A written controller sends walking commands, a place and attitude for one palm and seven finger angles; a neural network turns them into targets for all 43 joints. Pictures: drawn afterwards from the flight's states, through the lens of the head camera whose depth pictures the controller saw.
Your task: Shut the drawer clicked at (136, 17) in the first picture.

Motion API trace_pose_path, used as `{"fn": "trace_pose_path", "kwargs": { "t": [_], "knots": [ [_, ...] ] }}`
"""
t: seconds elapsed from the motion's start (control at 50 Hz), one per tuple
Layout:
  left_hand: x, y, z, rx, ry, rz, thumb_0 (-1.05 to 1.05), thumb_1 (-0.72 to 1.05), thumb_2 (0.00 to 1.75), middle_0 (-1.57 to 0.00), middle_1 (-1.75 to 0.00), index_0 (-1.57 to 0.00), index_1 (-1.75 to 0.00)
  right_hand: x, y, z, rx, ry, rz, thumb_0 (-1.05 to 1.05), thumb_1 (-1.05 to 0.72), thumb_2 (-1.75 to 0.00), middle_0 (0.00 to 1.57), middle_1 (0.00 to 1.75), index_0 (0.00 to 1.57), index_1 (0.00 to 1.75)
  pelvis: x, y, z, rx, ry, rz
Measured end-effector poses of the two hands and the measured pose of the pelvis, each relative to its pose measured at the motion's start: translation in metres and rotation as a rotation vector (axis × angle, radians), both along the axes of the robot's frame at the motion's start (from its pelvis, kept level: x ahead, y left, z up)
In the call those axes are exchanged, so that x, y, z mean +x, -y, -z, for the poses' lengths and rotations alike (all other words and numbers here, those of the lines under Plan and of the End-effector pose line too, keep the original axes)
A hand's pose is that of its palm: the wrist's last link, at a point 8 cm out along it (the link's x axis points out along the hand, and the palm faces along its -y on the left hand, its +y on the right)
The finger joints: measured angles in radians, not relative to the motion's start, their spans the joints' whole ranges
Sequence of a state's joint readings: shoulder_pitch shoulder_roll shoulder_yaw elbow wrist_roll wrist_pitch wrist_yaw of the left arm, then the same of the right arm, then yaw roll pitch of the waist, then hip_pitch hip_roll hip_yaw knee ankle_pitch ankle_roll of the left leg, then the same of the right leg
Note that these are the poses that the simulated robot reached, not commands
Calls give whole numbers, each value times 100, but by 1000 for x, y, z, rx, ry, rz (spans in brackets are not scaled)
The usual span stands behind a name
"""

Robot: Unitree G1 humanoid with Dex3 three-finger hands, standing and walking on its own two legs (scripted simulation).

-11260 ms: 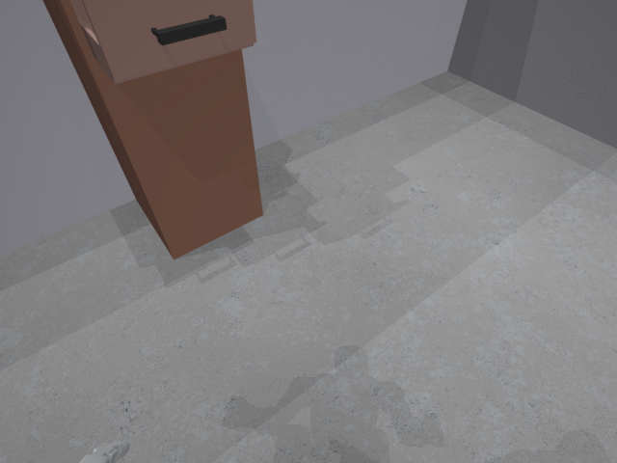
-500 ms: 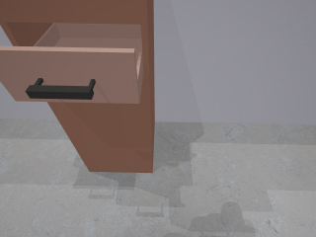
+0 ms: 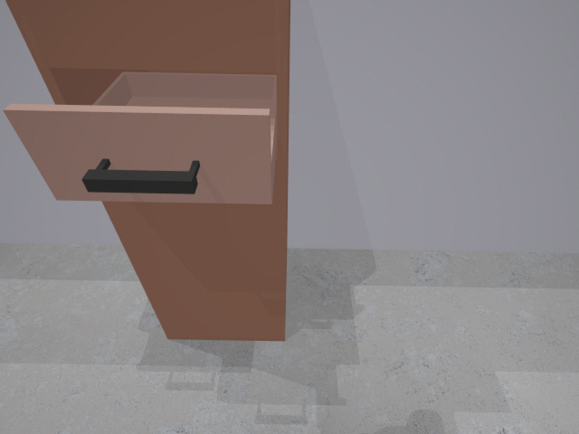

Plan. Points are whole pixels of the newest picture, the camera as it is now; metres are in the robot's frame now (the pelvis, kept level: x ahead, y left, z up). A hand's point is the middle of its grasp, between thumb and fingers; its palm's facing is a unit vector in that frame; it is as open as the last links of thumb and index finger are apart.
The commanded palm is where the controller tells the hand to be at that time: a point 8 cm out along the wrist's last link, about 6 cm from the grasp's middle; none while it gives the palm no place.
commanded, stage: look again from close up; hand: left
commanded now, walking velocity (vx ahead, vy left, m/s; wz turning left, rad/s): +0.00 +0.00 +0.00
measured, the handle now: (145, 173) +0.45 +0.26 +0.14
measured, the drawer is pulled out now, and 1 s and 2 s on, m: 0.15 0.15 0.15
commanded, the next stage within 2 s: raise the hand and make a fist in 0.18 s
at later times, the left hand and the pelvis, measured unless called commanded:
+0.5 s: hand (118, 390) +0.17 +0.22 +0.03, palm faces +0.23 -0.97 -0.09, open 7.0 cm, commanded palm +0.09 +0.27 -0.02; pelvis -0.04 +0.01 -0.01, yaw +1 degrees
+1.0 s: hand (131, 341) +0.22 +0.21 +0.07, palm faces -0.03 -1.00 -0.08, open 4.4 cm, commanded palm +0.16 +0.27 +0.08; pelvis -0.01 -0.01 -0.03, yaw +3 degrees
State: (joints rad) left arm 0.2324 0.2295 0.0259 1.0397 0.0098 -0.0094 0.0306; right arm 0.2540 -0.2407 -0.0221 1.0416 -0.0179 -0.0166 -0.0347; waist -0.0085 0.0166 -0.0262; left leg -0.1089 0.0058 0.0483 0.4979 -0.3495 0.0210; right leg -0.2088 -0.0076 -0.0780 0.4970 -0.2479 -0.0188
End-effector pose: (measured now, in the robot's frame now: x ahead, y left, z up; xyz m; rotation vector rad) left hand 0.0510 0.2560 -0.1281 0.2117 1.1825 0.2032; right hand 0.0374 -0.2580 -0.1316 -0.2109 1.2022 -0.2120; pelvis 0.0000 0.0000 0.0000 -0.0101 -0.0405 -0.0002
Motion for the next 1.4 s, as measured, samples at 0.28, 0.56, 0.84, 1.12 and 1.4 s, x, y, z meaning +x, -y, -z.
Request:
{"fn": "trace_pose_path", "kwargs": {
  "t": [0.28, 0.56, 0.84, 1.12, 1.4],
  "knots": [
    [-10, -27, -9, 17, -21, 33, 1, 91, 89, -20, -30, -20, -30, -5, -12, -7, 0, -4, -47, 0, -90, -90, 20, 30, 20, 29, -20, -19, -5, 8, 7, 5],
    [96, 0, -167, -95, 1237, 141, 1, 91, 89, -32, -43, -32, -43, 72, -34, -40, 41, 616, -169, 1, -90, -90, 20, 30, 20, 29, -47, -6, 25, 27, -115, -19],
    [81, -20, -173, -38, 1250, 101, 3, 90, 90, -59, -72, -59, -72, 135, -25, -44, -1, 678, -298, 1, -90, -90, 20, 30, 20, 29, -29, 14, 43, -19, -147, -64],
    [146, -28, -228, -109, 1191, 185, 2, 90, 89, -87, -103, -87, -102, 126, -25, -48, 45, 625, -187, 1, -90, -90, 20, 30, 20, 30, 1, 9, 20, -6, -128, -32],
    [148, -26, -275, -116, 1280, 233, 2, 90, 90, -115, -133, -115, -133, 157, -57, -74, 42, 718, -273, 2, -90, -90, 20, 30, 20, 29, -3, -9, 8, -19, -39, -57]
  ]
}}
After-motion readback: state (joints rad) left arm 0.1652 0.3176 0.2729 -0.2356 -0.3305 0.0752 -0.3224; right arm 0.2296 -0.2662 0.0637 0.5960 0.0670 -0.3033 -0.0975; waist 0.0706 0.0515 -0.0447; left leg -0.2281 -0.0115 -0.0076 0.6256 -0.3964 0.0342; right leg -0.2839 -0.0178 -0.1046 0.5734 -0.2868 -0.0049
